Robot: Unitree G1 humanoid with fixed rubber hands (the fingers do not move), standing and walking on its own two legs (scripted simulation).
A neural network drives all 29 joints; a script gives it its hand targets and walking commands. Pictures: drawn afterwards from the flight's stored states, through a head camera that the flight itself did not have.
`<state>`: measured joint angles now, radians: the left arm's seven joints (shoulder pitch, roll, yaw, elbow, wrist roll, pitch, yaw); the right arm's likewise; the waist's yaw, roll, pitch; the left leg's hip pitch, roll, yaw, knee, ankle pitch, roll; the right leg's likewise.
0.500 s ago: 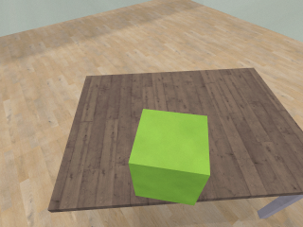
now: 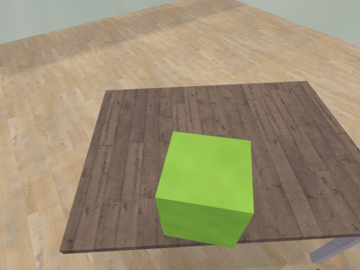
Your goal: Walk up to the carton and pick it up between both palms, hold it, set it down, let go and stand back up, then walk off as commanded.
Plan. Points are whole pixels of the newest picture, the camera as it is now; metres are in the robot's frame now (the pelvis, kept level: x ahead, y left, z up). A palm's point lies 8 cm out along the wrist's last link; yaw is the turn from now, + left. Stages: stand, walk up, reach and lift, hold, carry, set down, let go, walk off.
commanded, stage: walk up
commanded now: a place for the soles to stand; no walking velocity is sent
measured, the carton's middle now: (204, 191) +0.36 -0.05 -0.10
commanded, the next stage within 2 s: reach and lift in 0.10 s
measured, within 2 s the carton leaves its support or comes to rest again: neither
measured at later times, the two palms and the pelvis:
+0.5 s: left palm (89, 255) +0.21 +0.24 -0.10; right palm out of the picture +0.15 -0.30 -0.08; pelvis +0.01 +0.00 -0.02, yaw -2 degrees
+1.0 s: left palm (85, 263) +0.19 +0.24 -0.08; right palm out of the picture +0.15 -0.24 -0.08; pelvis +0.02 +0.01 +0.00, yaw -2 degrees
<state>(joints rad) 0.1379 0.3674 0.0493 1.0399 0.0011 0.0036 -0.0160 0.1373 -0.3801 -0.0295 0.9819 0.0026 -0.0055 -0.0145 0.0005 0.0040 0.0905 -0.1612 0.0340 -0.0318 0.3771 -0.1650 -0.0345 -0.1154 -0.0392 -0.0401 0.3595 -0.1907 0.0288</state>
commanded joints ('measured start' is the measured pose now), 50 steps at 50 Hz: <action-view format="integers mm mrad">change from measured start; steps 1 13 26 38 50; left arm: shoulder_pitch -15 -225 -116 -46 2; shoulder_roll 195 131 3 -49 -83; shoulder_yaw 46 63 134 54 -1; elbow -50 -682 -662 -691 -662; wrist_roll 6 76 105 10 -4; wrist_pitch -14 511 419 215 103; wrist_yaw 11 34 36 27 31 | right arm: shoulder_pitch -11 -156 -124 -58 -13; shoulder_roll -213 -179 -81 -18 55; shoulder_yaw -44 -172 -98 -109 -87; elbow -55 -171 -232 -244 -329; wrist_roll -1 -45 -15 -33 -3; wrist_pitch -23 -89 -133 -281 -292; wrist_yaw -10 70 73 37 24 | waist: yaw -1 -25 3 -24 -17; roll -16 -33 -16 -15 -27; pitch -95 -221 -86 -179 -21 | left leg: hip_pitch -7 65 139 237 197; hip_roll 100 3 -48 -48 -54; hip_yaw -96 99 127 108 99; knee -83 236 111 62 -41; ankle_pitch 64 -133 94 178 46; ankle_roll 69 -12 -1 -29 -28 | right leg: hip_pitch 26 -153 -129 -78 -63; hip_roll -91 27 52 58 81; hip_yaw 73 -49 -13 -22 -20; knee -63 194 66 5 -83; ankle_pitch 30 -40 167 268 22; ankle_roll -46 -61 -37 -45 -49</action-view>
